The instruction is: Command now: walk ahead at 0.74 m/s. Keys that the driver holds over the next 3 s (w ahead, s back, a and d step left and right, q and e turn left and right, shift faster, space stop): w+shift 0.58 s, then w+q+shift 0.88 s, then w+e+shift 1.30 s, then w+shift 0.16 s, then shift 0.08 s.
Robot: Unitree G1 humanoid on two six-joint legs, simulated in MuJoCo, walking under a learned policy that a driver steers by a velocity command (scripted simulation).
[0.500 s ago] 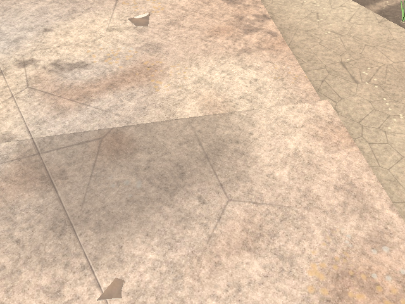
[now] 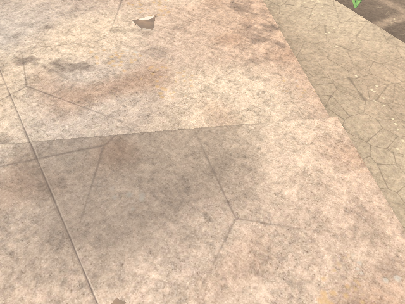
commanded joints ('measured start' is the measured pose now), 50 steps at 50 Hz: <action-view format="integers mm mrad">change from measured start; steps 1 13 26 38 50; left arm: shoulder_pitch -213 -516 -25 18 -175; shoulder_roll -10 20 187 37 98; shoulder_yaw -10 -22 55 -14 -23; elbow -184 -311 -180 -114 -367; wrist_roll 2 13 22 -19 0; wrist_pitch -49 9 -16 -108 -100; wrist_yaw -21 -75 -26 -24 1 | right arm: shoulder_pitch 480 364 239 -166 268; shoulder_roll -174 -35 -64 16 -189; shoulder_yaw -40 13 -1 48 -66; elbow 107 64 -36 -216 -85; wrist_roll -23 10 34 7 -3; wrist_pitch -16 -71 -70 -8 31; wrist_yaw -19 -15 -18 44 -20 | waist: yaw -186 -57 102 7 -102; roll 432 69 -65 44 -41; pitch -3 211 -162 208 -87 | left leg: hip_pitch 570 254 -432 -271 601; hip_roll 352 132 -18 51 232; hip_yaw -839 -187 -208 23 -817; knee -460 -560 963 257 -308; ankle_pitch -712 143 -30 465 -75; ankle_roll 105 117 97 59 417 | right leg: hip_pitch -808 -783 378 -205 -830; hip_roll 118 -88 -321 -92 -31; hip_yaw -6 -153 664 -234 47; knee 657 401 -249 -487 1081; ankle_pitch -63 433 -354 668 68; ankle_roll -78 26 -246 -13 51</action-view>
